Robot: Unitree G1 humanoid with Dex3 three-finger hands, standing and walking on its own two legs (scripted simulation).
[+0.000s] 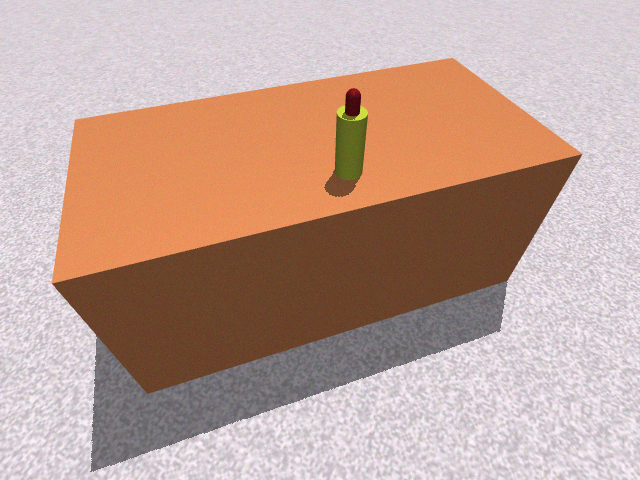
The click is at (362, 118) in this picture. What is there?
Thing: necked bottle
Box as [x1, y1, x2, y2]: [335, 88, 367, 179]
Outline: 354,88 347,91 345,104 337,110 336,119 335,173 339,177 344,179 356,178 361,174 367,111 359,105 360,93 357,89
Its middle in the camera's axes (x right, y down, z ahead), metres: +0.08 -0.27 +0.97
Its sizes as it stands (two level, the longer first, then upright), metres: 0.075 0.075 0.232
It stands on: a support 0.60 m high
